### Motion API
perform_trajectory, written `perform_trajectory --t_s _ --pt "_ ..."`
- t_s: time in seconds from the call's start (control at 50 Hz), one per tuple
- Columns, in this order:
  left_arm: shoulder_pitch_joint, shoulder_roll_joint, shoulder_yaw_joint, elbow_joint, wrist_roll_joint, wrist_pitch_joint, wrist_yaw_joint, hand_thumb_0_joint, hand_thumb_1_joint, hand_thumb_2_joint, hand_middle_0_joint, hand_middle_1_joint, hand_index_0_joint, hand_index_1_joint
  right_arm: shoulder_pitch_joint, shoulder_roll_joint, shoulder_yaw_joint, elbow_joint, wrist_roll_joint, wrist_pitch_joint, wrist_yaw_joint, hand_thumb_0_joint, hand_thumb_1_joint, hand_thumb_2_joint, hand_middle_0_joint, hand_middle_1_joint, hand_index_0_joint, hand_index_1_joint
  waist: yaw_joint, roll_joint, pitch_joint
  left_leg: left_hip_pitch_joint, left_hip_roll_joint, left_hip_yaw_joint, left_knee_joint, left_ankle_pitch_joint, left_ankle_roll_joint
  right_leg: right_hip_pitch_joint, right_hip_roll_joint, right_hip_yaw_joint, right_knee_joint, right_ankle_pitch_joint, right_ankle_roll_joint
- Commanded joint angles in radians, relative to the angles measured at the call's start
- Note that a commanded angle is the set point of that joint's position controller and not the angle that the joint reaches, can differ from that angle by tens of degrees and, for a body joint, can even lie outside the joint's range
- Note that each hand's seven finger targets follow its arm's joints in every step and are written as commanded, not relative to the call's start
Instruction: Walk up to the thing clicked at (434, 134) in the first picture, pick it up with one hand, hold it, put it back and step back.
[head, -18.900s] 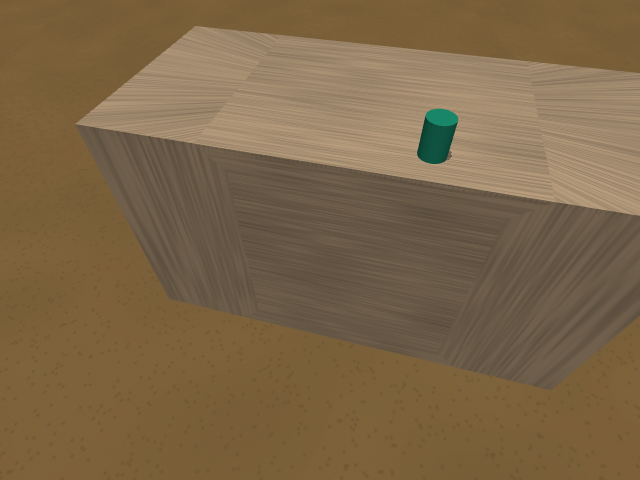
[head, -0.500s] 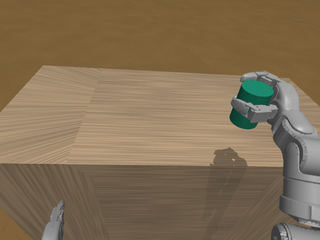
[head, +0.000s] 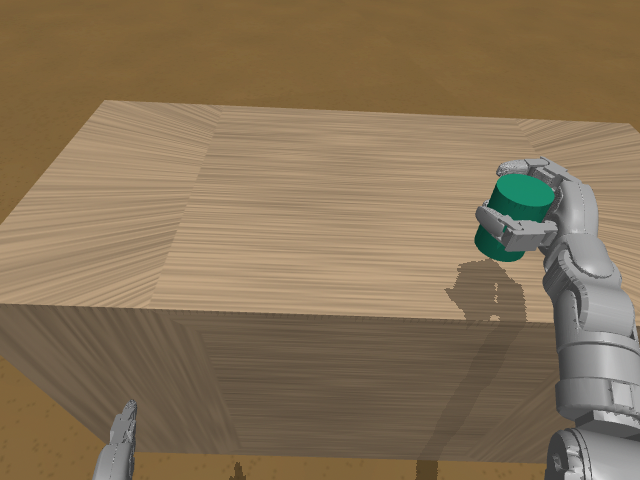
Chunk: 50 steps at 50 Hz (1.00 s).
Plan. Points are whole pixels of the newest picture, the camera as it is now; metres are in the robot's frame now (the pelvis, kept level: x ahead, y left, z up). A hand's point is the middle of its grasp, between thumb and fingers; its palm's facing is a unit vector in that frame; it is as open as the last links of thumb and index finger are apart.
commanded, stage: crouch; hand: right
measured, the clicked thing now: (511, 218) +0.40 -0.21 +0.15
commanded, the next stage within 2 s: lower in 0.34 s
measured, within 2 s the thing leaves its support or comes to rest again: rests again in 1.42 s
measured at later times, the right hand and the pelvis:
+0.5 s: hand (507, 218) +0.42 -0.22 +0.13, palm faces +0.20 +0.98 +0.00, open 9.1 cm; pelvis +0.01 +0.00 +0.00, yaw +1 degrees
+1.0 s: hand (491, 247) +0.42 -0.23 +0.07, palm faces +0.20 +0.98 +0.01, open 9.1 cm; pelvis +0.01 +0.00 -0.01, yaw +1 degrees
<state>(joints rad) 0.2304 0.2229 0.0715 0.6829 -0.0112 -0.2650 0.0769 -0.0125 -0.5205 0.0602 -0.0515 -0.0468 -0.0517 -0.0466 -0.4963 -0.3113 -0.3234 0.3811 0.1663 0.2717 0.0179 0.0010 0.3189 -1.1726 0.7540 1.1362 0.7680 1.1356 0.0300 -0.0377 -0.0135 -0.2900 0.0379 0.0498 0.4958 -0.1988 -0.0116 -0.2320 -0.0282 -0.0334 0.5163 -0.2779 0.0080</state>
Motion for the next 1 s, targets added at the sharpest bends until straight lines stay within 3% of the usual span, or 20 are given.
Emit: perform_trajectory --t_s 0.0,0.08,0.1,0.14,0.24,0.26,0.28,0.32,0.34,0.4,0.48,0.56,0.62,0.64,0.68,0.76,0.8,0.92,0.94,0.98 --pt "-0.123 0.131 0.048 -0.170 -0.002 -0.058 0.010 0.000 -0.531 0.050 -0.053 -0.050 -0.055 -0.046 -0.506 -0.284 -0.073 -0.234 0.018 -0.161 0.014 0.000 -0.275 -1.372 1.370 1.505 1.411 1.505 -0.007 -0.004 -0.304 0.114 -0.022 0.003 -0.058 0.146 0.004 0.053 0.022 0.015 -0.072 0.169 -0.021" --pt "-0.076 0.107 0.031 -0.150 -0.003 -0.052 0.005 0.000 -0.535 0.051 -0.053 -0.048 -0.053 -0.047 -0.476 -0.268 -0.063 -0.197 0.022 -0.205 0.028 0.000 -0.304 -1.371 1.380 1.504 1.418 1.505 -0.004 -0.007 -0.290 0.101 -0.026 0.004 -0.054 0.164 0.006 0.051 0.017 0.016 -0.071 0.185 -0.019" --pt "-0.077 0.135 0.058 -0.161 -0.003 -0.049 0.009 0.000 -0.534 0.049 -0.053 -0.048 -0.054 -0.047 -0.473 -0.273 -0.062 -0.179 0.021 -0.214 0.031 0.000 -0.308 -1.383 1.388 1.516 1.426 1.516 0.005 0.002 -0.309 0.100 -0.029 0.005 -0.051 0.177 0.008 0.067 0.014 0.016 -0.072 0.201 -0.017" --pt "-0.088 0.116 0.027 -0.197 -0.003 -0.047 0.007 0.000 -0.536 0.051 -0.055 -0.049 -0.055 -0.047 -0.499 -0.266 -0.051 -0.204 0.023 -0.235 0.039 0.000 -0.330 -1.374 1.380 1.501 1.416 1.501 0.006 -0.011 -0.355 0.103 -0.030 0.003 -0.040 0.227 0.009 0.101 0.012 0.017 -0.056 0.264 -0.012" --pt "-0.097 0.163 0.080 -0.173 -0.002 -0.030 0.015 0.000 -0.541 0.056 -0.053 -0.046 -0.051 -0.047 -0.510 -0.292 -0.067 -0.146 0.024 -0.271 0.050 0.000 -0.343 -1.356 1.372 1.483 1.405 1.484 0.006 -0.022 -0.383 0.113 -0.029 0.002 -0.025 0.289 0.009 0.099 0.013 0.020 -0.038 0.348 -0.009" --pt "-0.124 0.189 0.093 -0.202 -0.001 -0.028 0.018 0.000 -0.536 0.052 -0.053 -0.047 -0.053 -0.047 -0.510 -0.324 -0.093 -0.139 0.023 -0.280 0.045 0.000 -0.344 -1.355 1.375 1.484 1.407 1.485 0.001 0.004 -0.371 0.111 -0.031 0.002 -0.029 0.270 0.009 0.083 0.011 0.021 -0.040 0.326 -0.011" --pt "-0.076 0.126 0.052 -0.131 -0.002 -0.017 0.013 0.000 -0.536 0.052 -0.053 -0.047 -0.052 -0.046 -0.495 -0.274 -0.050 -0.119 0.018 -0.286 0.051 0.000 -0.343 -1.348 1.369 1.477 1.402 1.478 0.000 -0.032 -0.331 0.094 -0.032 0.003 -0.027 0.261 0.012 0.073 0.010 0.018 -0.043 0.323 -0.007" --pt "-0.119 0.090 0.012 -0.183 -0.008 -0.012 0.005 0.000 -0.537 0.051 -0.055 -0.047 -0.054 -0.047 -0.486 -0.265 -0.047 -0.106 0.023 -0.309 0.058 0.000 -0.354 -1.352 1.371 1.479 1.403 1.479 -0.008 -0.022 -0.343 0.108 -0.031 0.001 -0.033 0.233 0.012 0.059 0.012 0.018 -0.046 0.283 -0.009" --pt "-0.126 0.136 0.056 -0.196 -0.008 -0.010 0.013 0.000 -0.540 0.053 -0.055 -0.046 -0.053 -0.047 -0.488 -0.292 -0.067 -0.089 0.026 -0.316 0.059 0.000 -0.344 -1.356 1.369 1.481 1.402 1.481 0.002 0.003 -0.353 0.103 -0.030 -0.001 -0.034 0.222 0.009 0.061 0.013 0.015 -0.046 0.256 -0.014" --pt "-0.085 0.170 0.079 -0.189 -0.005 0.005 0.018 0.000 -0.538 0.051 -0.055 -0.047 -0.054 -0.047 -0.508 -0.328 -0.083 -0.081 0.027 -0.331 0.063 0.000 -0.343 -1.375 1.380 1.500 1.416 1.501 0.014 -0.016 -0.355 0.096 -0.032 -0.001 -0.040 0.204 0.010 0.061 0.014 0.017 -0.059 0.226 -0.015" --pt "-0.047 0.140 0.069 -0.158 -0.008 0.020 0.011 0.000 -0.549 0.058 -0.052 -0.044 -0.046 -0.049 -0.417 -0.288 -0.080 0.027 0.036 -0.344 0.065 0.000 -0.329 -1.372 1.370 1.500 1.409 1.500 0.013 0.002 -0.263 0.066 -0.036 0.002 -0.042 0.187 0.010 0.014 0.012 0.015 -0.061 0.213 -0.015" --pt "-0.085 0.120 0.040 -0.203 -0.009 0.030 0.004 0.000 -0.557 0.060 -0.053 -0.040 -0.044 -0.048 -0.463 -0.283 -0.068 -0.011 0.033 -0.390 0.081 0.000 -0.296 -1.360 1.352 1.486 1.394 1.486 0.012 -0.003 -0.357 0.074 -0.031 -0.009 -0.022 0.232 0.010 0.030 0.015 0.013 -0.041 0.257 -0.017" --pt "-0.120 0.158 0.058 -0.223 -0.007 0.036 0.010 0.000 -0.557 0.062 -0.055 -0.043 -0.047 -0.050 -0.487 -0.307 -0.078 0.010 0.036 -0.430 0.087 0.000 -0.310 -1.368 1.355 1.490 1.397 1.491 0.019 -0.014 -0.381 0.059 -0.032 -0.010 -0.015 0.207 0.011 0.041 0.012 0.018 -0.034 0.232 -0.015" --pt "-0.099 0.199 0.104 -0.205 -0.006 0.038 0.018 0.000 -0.554 0.061 -0.053 -0.043 -0.047 -0.049 -0.507 -0.319 -0.083 0.022 0.039 -0.443 0.087 0.000 -0.311 -1.364 1.354 1.487 1.396 1.487 0.039 -0.003 -0.379 0.044 -0.034 -0.012 -0.014 0.210 0.009 0.045 0.010 0.018 -0.027 0.233 -0.015" --pt "-0.096 0.142 0.044 -0.232 -0.008 0.042 0.014 0.000 -0.550 0.060 -0.053 -0.046 -0.048 -0.050 -0.485 -0.305 -0.076 0.026 0.036 -0.471 0.088 0.000 -0.315 -1.359 1.356 1.485 1.397 1.485 0.031 0.005 -0.413 0.065 -0.033 -0.013 -0.002 0.244 0.007 0.053 0.013 0.017 -0.011 0.269 -0.016" --pt "-0.082 0.121 0.017 -0.234 -0.005 0.055 0.014 0.000 -0.558 0.068 -0.052 -0.043 -0.044 -0.051 -0.460 -0.299 -0.075 0.092 0.034 -0.510 0.088 0.000 -0.298 -1.377 1.364 1.503 1.407 1.503 0.027 -0.030 -0.404 0.041 -0.039 -0.010 0.009 0.250 0.012 0.038 0.007 0.021 0.002 0.318 -0.006" --pt "-0.065 0.158 0.059 -0.200 -0.002 0.064 0.020 0.000 -0.558 0.067 -0.052 -0.042 -0.044 -0.050 -0.463 -0.341 -0.100 0.120 0.028 -0.528 0.083 0.000 -0.302 -1.395 1.377 1.521 1.421 1.521 0.033 -0.057 -0.395 0.021 -0.038 -0.016 0.013 0.242 0.015 0.031 0.008 0.018 0.010 0.309 -0.005" --pt "-0.065 0.109 0.012 -0.235 -0.001 0.065 0.009 0.000 -0.557 0.064 -0.053 -0.042 -0.045 -0.049 -0.443 -0.293 -0.071 0.165 0.027 -0.579 0.095 0.000 -0.284 -1.387 1.370 1.515 1.415 1.515 0.042 -0.040 -0.386 0.024 -0.038 -0.020 0.027 0.223 0.012 -0.030 0.012 0.014 0.025 0.247 -0.011" --pt "-0.096 0.155 0.040 -0.270 -0.001 0.062 0.016 0.000 -0.555 0.063 -0.053 -0.041 -0.046 -0.048 -0.491 -0.344 -0.103 0.128 0.033 -0.593 0.092 0.000 -0.293 -1.383 1.369 1.511 1.413 1.511 0.042 -0.011 -0.423 0.029 -0.039 -0.019 0.029 0.223 0.011 -0.023 0.009 0.018 0.033 0.248 -0.013" --pt "-0.054 0.134 0.032 -0.220 0.000 0.067 0.016 0.000 -0.561 0.066 -0.054 -0.043 -0.045 -0.051 -0.443 -0.327 -0.093 0.201 0.031 -0.596 0.098 0.000 -0.293 -1.377 1.359 1.501 1.403 1.501 0.048 -0.026 -0.385 0.009 -0.034 -0.025 0.037 0.217 0.008 -0.054 0.016 0.011 0.044 0.223 -0.016"
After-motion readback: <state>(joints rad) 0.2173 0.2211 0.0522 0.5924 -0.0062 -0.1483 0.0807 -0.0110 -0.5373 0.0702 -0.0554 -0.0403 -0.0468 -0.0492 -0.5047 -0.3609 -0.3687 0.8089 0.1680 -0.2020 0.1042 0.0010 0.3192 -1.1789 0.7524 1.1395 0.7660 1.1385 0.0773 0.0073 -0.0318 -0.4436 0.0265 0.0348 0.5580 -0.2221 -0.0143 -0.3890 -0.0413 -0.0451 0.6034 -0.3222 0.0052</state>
